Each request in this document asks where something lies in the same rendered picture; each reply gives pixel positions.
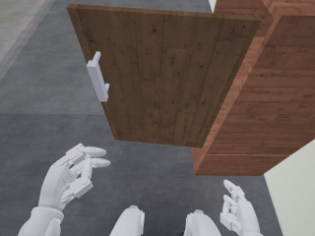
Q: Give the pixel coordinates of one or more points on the robot right hand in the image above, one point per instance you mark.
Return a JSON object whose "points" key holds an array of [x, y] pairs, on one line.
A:
{"points": [[242, 217]]}

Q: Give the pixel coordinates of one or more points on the robot thigh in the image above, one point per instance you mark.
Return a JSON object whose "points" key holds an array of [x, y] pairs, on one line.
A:
{"points": [[130, 223], [199, 224]]}

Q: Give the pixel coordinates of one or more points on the left robot thigh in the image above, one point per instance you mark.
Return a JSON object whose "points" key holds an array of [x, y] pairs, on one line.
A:
{"points": [[130, 223]]}

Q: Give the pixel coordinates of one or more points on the right robot thigh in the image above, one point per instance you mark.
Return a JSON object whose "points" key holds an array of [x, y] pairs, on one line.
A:
{"points": [[199, 224]]}

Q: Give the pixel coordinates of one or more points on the cupboard door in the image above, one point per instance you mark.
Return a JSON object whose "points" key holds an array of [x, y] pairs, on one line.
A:
{"points": [[169, 72]]}

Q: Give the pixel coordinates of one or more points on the robot left forearm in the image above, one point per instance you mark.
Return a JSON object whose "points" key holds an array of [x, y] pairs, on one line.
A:
{"points": [[44, 221]]}

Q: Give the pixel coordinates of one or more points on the robot left hand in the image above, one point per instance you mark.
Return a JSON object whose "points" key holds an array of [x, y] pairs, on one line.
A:
{"points": [[59, 178]]}

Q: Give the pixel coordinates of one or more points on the handle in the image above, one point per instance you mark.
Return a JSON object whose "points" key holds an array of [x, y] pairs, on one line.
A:
{"points": [[100, 87]]}

